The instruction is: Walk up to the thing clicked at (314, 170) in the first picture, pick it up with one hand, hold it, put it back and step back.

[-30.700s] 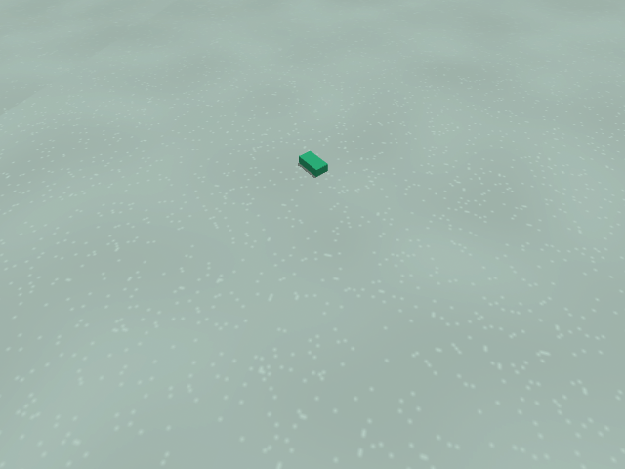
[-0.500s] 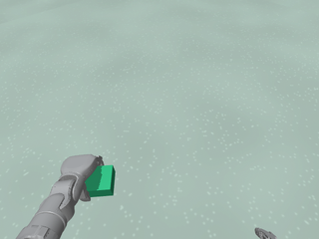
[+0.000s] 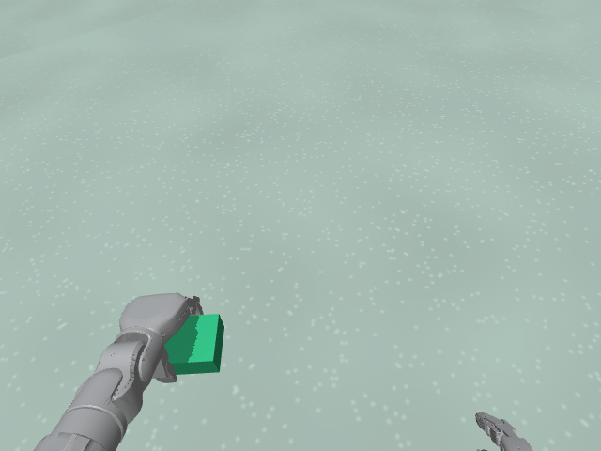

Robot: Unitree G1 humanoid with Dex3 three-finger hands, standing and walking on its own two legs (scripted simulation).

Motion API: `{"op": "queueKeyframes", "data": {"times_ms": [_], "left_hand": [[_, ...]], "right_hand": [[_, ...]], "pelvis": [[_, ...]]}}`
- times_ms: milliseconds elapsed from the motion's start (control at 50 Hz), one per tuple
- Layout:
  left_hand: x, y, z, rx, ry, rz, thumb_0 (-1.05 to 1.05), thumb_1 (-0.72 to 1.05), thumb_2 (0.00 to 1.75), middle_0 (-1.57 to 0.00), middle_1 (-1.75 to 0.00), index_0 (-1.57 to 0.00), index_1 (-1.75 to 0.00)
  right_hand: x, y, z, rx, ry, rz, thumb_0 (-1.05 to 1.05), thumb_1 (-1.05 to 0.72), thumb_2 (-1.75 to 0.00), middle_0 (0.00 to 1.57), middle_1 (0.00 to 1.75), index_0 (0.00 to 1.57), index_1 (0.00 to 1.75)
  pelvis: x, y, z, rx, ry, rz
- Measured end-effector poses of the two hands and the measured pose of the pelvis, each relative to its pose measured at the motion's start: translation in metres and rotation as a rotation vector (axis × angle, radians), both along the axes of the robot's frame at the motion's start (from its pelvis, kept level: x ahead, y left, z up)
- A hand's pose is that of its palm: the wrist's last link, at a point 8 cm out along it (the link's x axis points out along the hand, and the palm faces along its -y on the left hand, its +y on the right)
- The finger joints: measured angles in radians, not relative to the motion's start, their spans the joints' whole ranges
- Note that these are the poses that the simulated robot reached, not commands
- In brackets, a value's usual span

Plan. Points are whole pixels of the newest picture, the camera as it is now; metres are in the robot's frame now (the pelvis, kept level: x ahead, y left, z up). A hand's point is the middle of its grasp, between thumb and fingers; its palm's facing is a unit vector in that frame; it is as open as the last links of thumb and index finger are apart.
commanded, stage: hold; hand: left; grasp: from above
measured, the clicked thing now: (173, 345) +0.31 +0.22 -0.07
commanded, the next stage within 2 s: crouch in 0.76 s
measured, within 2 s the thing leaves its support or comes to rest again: neither
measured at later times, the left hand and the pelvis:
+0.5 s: hand (169, 341) +0.30 +0.21 -0.04, palm faces -0.46 -0.04 -0.89, open 10.2 cm; pelvis +0.01 +0.00 +0.00, yaw +0 degrees
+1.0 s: hand (169, 342) +0.30 +0.22 -0.05, palm faces -0.46 -0.04 -0.89, open 10.2 cm; pelvis +0.01 +0.00 +0.00, yaw +0 degrees
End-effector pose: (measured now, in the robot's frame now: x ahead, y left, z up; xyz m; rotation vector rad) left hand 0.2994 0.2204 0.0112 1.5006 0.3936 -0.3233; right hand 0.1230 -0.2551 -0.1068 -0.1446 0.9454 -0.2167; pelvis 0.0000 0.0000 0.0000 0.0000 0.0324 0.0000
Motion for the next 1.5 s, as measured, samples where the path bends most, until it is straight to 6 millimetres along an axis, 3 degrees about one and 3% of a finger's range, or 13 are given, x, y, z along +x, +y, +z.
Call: {"op": "queueKeyframes", "data": {"times_ms": [280, 440, 800, 1000, 1100, 1220, 1380, 1500], "left_hand": [[0.006, -0.004, 0.010, 0.001, 0.002, -0.002, 0.00, 0.01, 0.46, -0.65, -0.56, -0.68, -0.53], [0.006, -0.006, 0.003, -0.007, 0.023, -0.006, 0.00, 0.00, 0.47, -0.64, -0.56, -0.67, -0.54], [0.015, -0.001, 0.011, 0.005, 0.010, -0.003, 0.00, 0.00, 0.47, -0.64, -0.57, -0.67, -0.54], [0.007, -0.003, -0.002, 0.000, 0.022, -0.014, 0.00, 0.01, 0.46, -0.65, -0.54, -0.68, -0.51], [0.006, -0.002, -0.025, 0.019, 0.022, -0.010, 0.00, 0.01, 0.46, -0.67, -0.51, -0.70, -0.48], [0.015, -0.005, -0.073, 0.057, 0.031, -0.034, 0.00, 0.03, 0.44, -0.67, -0.50, -0.70, -0.47], [0.049, -0.013, -0.151, 0.090, -0.040, -0.069, 0.00, 0.04, 0.44, -0.66, -0.50, -0.69, -0.47], [0.073, -0.018, -0.215, 0.089, -0.057, -0.032, 0.00, 0.04, 0.43, -0.65, -0.50, -0.69, -0.47]], "right_hand": [[0.015, 0.002, 0.003, 0.012, -0.020, 0.004, 0.01, -0.90, -0.90, 0.20, 0.30, 0.20, 0.30], [0.020, 0.001, 0.006, 0.010, -0.017, 0.004, 0.01, -0.90, -0.90, 0.20, 0.30, 0.20, 0.30], [0.019, 0.000, 0.005, 0.010, 0.003, -0.013, 0.01, -0.90, -0.90, 0.20, 0.30, 0.20, 0.30], [0.018, 0.002, 0.007, 0.006, 0.002, -0.003, 0.01, -0.90, -0.90, 0.20, 0.30, 0.20, 0.30], [0.010, 0.001, 0.002, -0.007, 0.034, 0.015, 0.01, -0.89, -0.90, 0.20, 0.30, 0.20, 0.30], [-0.016, -0.011, -0.021, -0.049, 0.108, 0.027, 0.01, -0.89, -0.89, 0.21, 0.30, 0.20, 0.30], [-0.073, -0.030, -0.090, -0.122, 0.240, -0.023, 0.01, -0.90, -0.89, 0.21, 0.30, 0.20, 0.30], [-0.123, -0.028, -0.149, -0.130, 0.345, -0.073, 0.01, -0.90, -0.89, 0.20, 0.30, 0.20, 0.30]], "pelvis": [[0.006, -0.003, 0.003, 0.002, -0.011, 0.001], [0.010, -0.003, 0.004, 0.003, -0.007, 0.000], [0.017, -0.001, 0.005, 0.000, -0.011, 0.003], [0.012, 0.000, 0.005, 0.001, -0.008, 0.004], [0.006, -0.001, 0.000, 0.000, 0.025, 0.013], [-0.008, -0.003, -0.024, -0.009, 0.138, 0.024], [-0.028, -0.001, -0.093, -0.026, 0.328, 0.020], [-0.042, 0.001, -0.150, -0.033, 0.446, 0.016]]}}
